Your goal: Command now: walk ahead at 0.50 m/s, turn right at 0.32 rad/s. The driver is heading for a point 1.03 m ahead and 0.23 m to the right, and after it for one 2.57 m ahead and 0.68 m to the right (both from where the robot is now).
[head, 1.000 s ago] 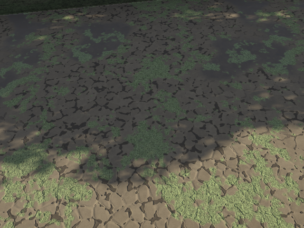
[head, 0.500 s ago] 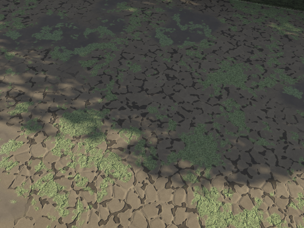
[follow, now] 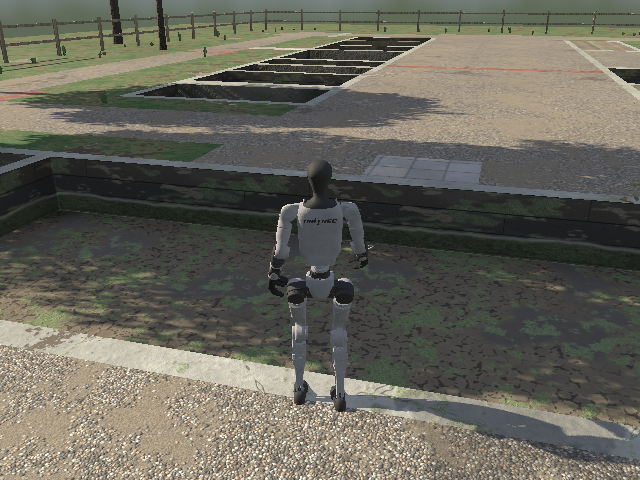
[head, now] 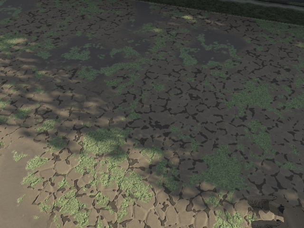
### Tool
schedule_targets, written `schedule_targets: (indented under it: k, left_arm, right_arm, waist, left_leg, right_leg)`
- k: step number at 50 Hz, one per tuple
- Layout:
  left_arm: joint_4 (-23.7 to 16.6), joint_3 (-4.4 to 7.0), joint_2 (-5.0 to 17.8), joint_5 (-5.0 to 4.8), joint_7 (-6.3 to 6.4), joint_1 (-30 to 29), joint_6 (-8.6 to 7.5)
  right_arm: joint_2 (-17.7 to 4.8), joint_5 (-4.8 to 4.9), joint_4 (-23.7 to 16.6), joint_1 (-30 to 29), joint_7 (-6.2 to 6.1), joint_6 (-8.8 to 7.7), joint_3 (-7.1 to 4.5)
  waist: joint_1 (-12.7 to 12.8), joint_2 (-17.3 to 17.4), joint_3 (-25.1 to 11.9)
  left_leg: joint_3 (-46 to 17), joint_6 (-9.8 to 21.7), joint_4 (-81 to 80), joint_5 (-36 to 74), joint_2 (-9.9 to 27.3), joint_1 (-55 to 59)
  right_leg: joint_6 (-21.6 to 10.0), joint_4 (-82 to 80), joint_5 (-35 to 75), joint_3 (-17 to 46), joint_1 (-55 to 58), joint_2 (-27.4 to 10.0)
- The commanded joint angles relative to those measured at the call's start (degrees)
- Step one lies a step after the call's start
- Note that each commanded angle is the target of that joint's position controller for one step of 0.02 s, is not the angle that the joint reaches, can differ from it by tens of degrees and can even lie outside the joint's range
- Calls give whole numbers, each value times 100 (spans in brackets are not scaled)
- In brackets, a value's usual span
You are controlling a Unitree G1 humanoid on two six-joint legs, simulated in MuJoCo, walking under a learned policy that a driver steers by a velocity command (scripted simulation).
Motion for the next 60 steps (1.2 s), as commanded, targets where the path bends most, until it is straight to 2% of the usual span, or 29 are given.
schedule_targets:
  k: [1, 4, 5, 7, 8, 12, 15, 17, 18, 21, 22, 25, 26, 28, 31, 34, 38, 42, 45, 48, 50, 51, 53, 54, 55, 56, 57, 58, 60]
  left_arm:
    - [-766, 139, 563, 60, -2, -893, -109]
    - [-812, 158, 489, 135, 37, -708, -62]
    - [-850, 175, 520, 162, 35, -714, -49]
    - [-854, 212, 579, 184, 26, -726, -42]
    - [-860, 191, 482, 241, 39, -747, -32]
    - [-859, 243, 529, 128, 71, -776, 7]
    - [-880, 287, 650, 64, 113, -879, 36]
    - [-930, 310, 720, 30, 124, -966, 72]
    - [-976, 302, 723, 28, 108, -1031, 107]
    - [-1001, 318, 794, 16, 123, -1082, 144]
    - [-1059, 327, 744, -36, 152, -1186, 166]
    - [-1035, 331, 706, -37, 190, -1076, 174]
    - [-1038, 315, 659, -14, 199, -1075, 174]
    - [-983, 318, 669, -47, 189, -979, 165]
    - [-970, 337, 777, -49, 165, -934, 159]
    - [-963, 345, 816, -30, 173, -899, 139]
    - [-960, 348, 687, -42, 225, -838, 79]
    - [-900, 349, 509, -61, 266, -666, 23]
    - [-875, 379, 565, -61, 260, -569, 24]
    - [-815, 391, 760, -28, 224, -331, 18]
    - [-887, 398, 911, 68, 221, -645, 41]
    - [-948, 379, 873, 104, 250, -902, 50]
    - [-1033, 329, 612, 27, 257, -1202, 25]
    - [-1054, 271, 364, -43, 263, -1103, -45]
    - [-1061, 266, 310, -1, 255, -1168, -77]
    - [-1132, 325, 538, 177, 223, -1485, -64]
    - [-1095, 385, 681, 199, 211, -1452, -64]
    - [-1081, 362, 586, 174, 170, -1350, -48]
    - [-916, 311, 428, 171, 99, -963, -20]
  right_arm:
    - [-342, -79, -405, -146, -16, -93, -36]
    - [-613, -52, -375, 67, -67, -164, -88]
    - [-697, -11, -356, 127, -78, -177, -117]
    - [-744, 35, -335, 176, -106, -190, -149]
    - [-546, 57, -407, 90, -99, -192, -89]
    - [-608, 25, -417, 173, -98, -186, -148]
    - [-584, -4, -505, 149, -56, -143, -191]
    - [-559, -17, -538, 166, -40, -126, -201]
    - [-469, -69, -524, 175, -29, -119, -164]
    - [-496, -78, -514, 272, -6, -109, -195]
    - [-473, -89, -519, 270, -15, -131, -182]
    - [-505, -81, -485, 315, -28, -134, -217]
    - [-480, -86, -500, 330, -12, -111, -213]
    - [-467, -69, -541, 219, -4, -56, -230]
    - [-403, -45, -619, 30, 24, 5, -224]
    - [-353, -34, -631, 28, 44, -2, -228]
    - [-365, -37, -549, 186, 39, 13, -282]
    - [-418, 7, -466, 127, 27, 105, -333]
    - [-426, 32, -460, 26, 47, 134, -321]
    - [-292, 55, -590, -206, 106, 132, -249]
    - [-152, 47, -643, -32, 108, 55, -167]
    - [-93, 28, -597, 217, 85, 7, -140]
    - [-184, -86, -456, 681, -44, -138, -173]
    - [-283, -159, -424, 718, -83, -131, -197]
    - [-454, -159, -381, 739, -128, -111, -250]
    - [-560, -114, -354, 811, -152, -108, -261]
    - [-543, -45, -299, 869, -108, -140, -209]
    - [-532, -23, -268, 640, -75, -181, -168]
    - [-417, 25, -311, 157, -31, -243, -90]
  waist:
    - [-434, 150, -116]
    - [-342, 873, -235]
    - [-317, 953, -228]
    - [-272, 769, -208]
    - [-272, 653, -292]
    - [-200, 206, -584]
    - [-175, -210, -605]
    - [-165, -349, -567]
    - [-144, -338, -584]
    - [-170, -271, -580]
    - [-182, -147, -598]
    - [-144, 97, -699]
    - [-110, 40, -668]
    - [-51, 51, -602]
    - [14, -218, -406]
    - [-16, -338, -357]
    - [-104, -30, -512]
    - [-40, 317, -529]
    - [50, 94, -335]
    - [199, -505, -191]
    - [-33, -894, -128]
    - [-246, -981, -160]
    - [-542, -445, -367]
    - [-511, 157, -522]
    - [-577, 750, -481]
    - [-697, 611, -235]
    - [-648, 399, -104]
    - [-420, 498, 28]
    - [-53, 663, -35]
  left_leg:
    - [17, -59, -212, -240, 147, 957]
    - [-698, 304, -849, -485, 709, 971]
    - [-934, 445, -970, -363, 919, 1016]
    - [-973, 565, -902, 178, 1086, 1023]
    - [-859, 523, -730, 755, 1057, 1024]
    - [-89, 266, -188, 1234, 721, 1081]
    - [330, 41, 231, 1314, 497, 1051]
    - [480, -42, 397, 1137, 368, 1065]
    - [534, -58, 418, 1149, 344, 1140]
    - [571, -35, 476, 1178, 423, 1379]
    - [544, -16, 410, 1450, 471, 1533]
    - [561, 79, 331, 1668, 771, 1752]
    - [631, 79, 350, 1558, 822, 1709]
    - [777, 37, 342, 971, 742, 1622]
    - [942, -54, 469, 36, 454, 1517]
    - [912, -68, 533, -308, 349, 1728]
    - [796, 33, 323, 75, 824, 2255]
    - [812, 132, 80, -52, 1363, 2202]
    - [1071, 44, 234, -624, 1171, 1710]
    - [1296, -111, 801, -1318, 377, 1542]
    - [1044, -116, 852, -1383, 31, 1551]
    - [885, -73, 706, -1158, 80, 1779]
    - [492, 33, 200, -651, 603, 2498]
    - [87, 208, -237, -593, 1175, 2791]
    - [-432, 402, -847, -664, 1845, 2429]
    - [-670, 565, -1319, -827, 2206, 1524]
    - [-740, 648, -1600, -1143, 2198, 852]
    - [-543, 626, -1706, -1341, 2095, 385]
    - [20, 471, -1674, -1708, 1742, -287]
  right_leg:
    - [-258, -902, -39, 1056, -968, -529]
    - [-71, 83, 197, 366, -869, -138]
    - [-18, 286, 153, 216, -951, -100]
    - [16, 401, 128, 41, -958, -108]
    - [43, 315, 220, 2, -821, -132]
    - [-64, 394, 999, 151, -515, -173]
    - [-165, 358, 1724, 498, -569, -220]
    - [-259, 283, 2004, 816, -742, -276]
    - [-274, 241, 2005, 974, -854, -286]
    - [-277, 264, 2001, 1111, -1176, -238]
    - [-222, 271, 1925, 1154, -1283, -217]
    - [-166, 412, 1585, 959, -1424, -105]
    - [-201, 416, 1506, 880, -1479, -72]
    - [-303, 289, 1490, 1002, -1547, -100]
    - [-433, -25, 1658, 1502, -1798, -177]
    - [-458, -223, 1649, 1873, -2142, -180]
    - [-366, -21, 1111, 1521, -2518, -27]
    - [-387, 324, 323, 906, -2602, 108]
    - [-500, 159, 463, 985, -2449, 75]
    - [-590, -561, 746, 1970, -2611, -71]
    - [-579, -905, 516, 2446, -2717, -123]
    - [-530, -943, 433, 2371, -2864, -142]
    - [-323, -587, 93, 1964, -3216, -91]
    - [-151, -64, -235, 1430, -3370, 121]
    - [-14, 790, -404, 824, -3200, 214]
    - [92, 1286, -373, 541, -2758, -9]
    - [179, 1368, -341, 411, -2324, -161]
    - [246, 1349, -139, 292, -1975, -268]
    - [289, 1102, 227, 28, -1027, -310]
Keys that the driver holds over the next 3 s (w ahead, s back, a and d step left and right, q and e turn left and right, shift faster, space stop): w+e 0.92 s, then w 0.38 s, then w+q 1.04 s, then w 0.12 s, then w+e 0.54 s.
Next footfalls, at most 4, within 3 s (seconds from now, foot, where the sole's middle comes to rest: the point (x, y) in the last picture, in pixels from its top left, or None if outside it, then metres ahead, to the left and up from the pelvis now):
none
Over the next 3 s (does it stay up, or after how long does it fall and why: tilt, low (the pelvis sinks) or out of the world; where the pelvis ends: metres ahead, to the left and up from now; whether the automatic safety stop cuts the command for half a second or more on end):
stays up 0.04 0.03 -0.01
